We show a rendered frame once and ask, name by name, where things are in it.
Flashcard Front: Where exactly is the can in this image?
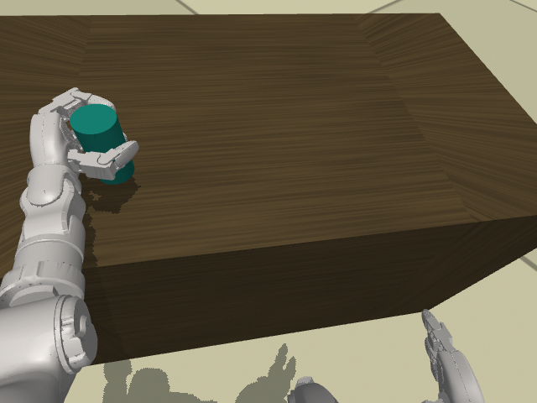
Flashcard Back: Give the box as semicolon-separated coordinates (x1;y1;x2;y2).
70;104;134;185

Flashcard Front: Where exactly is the right robot hand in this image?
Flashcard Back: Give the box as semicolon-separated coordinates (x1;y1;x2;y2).
421;309;485;403

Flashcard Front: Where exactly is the left robot arm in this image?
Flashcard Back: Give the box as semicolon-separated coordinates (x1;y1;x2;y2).
0;164;97;403

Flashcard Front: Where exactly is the left robot hand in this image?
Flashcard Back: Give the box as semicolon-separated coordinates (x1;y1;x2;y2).
29;87;139;181

